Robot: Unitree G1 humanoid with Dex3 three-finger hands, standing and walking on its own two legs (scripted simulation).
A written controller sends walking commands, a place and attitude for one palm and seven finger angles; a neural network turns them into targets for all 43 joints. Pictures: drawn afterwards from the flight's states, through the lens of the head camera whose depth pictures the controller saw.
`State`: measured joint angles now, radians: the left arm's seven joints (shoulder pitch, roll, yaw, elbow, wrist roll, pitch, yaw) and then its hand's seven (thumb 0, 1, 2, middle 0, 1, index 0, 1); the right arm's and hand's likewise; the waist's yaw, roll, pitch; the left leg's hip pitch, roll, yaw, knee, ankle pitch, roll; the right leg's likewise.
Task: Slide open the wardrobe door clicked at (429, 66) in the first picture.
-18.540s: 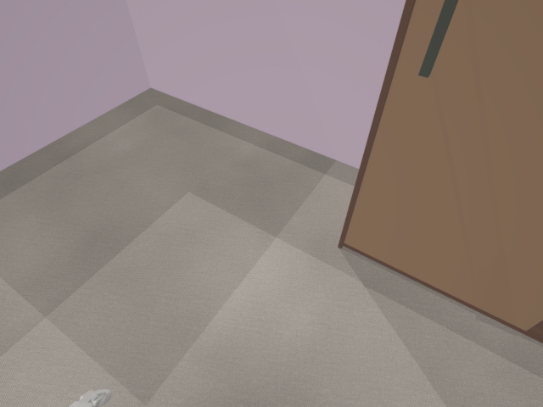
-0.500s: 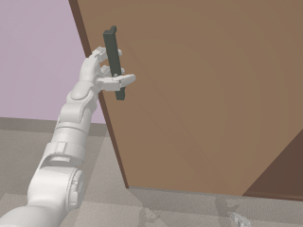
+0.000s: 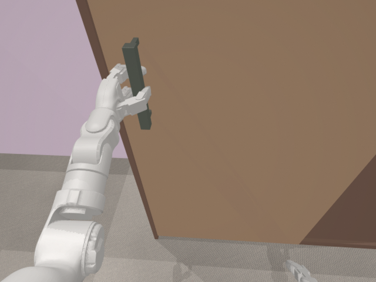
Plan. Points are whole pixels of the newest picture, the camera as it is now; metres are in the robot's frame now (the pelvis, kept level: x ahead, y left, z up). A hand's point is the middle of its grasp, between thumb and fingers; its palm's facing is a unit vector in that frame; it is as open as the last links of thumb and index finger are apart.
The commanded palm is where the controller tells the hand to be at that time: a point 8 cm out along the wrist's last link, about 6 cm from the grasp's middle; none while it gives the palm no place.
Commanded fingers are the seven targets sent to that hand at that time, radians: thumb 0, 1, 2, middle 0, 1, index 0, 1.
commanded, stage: grip the handle and tug to test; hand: left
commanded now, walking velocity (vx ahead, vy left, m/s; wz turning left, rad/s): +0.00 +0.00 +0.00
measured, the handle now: (141, 86) +0.48 +0.12 +0.20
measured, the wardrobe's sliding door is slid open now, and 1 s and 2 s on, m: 0.00 0.00 0.10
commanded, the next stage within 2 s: tug the door sideways, standing still in 0.50 s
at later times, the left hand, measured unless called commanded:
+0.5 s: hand (141, 101) +0.42 +0.11 +0.21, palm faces -0.03 -1.00 -0.02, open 7.0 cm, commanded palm +0.36 +0.16 +0.20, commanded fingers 0.00 0.90 0.90 -0.45 -1.40 -0.45 -1.40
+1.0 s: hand (148, 96) +0.44 +0.10 +0.20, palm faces +0.03 -1.00 -0.06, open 5.4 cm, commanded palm +0.42 +0.13 +0.20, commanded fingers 0.00 0.90 0.90 -0.45 -1.40 -0.45 -1.40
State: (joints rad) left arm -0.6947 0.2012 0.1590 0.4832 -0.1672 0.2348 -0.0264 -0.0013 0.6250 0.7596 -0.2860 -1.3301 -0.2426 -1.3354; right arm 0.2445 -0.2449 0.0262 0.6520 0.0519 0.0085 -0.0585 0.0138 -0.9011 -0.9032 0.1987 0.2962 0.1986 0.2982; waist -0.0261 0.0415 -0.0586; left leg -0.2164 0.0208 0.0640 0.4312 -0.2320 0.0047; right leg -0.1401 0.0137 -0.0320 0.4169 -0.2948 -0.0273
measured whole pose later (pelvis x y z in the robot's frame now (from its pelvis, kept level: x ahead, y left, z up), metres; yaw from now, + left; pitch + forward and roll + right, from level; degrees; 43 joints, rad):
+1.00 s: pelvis +0.09 -0.02 +0.02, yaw +5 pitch +3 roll +2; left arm -0.41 0.12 0.03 0.02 -0.16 0.41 -0.01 -0.02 0.72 0.81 -0.44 -1.39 -0.40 -1.39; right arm 0.18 -0.22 0.03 0.65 0.02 0.02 -0.04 0.01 -0.90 -0.90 0.20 0.30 0.20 0.30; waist 0.05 0.05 -0.08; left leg -0.15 0.00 -0.04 0.44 -0.15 0.02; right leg -0.07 0.01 -0.07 0.48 -0.21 -0.03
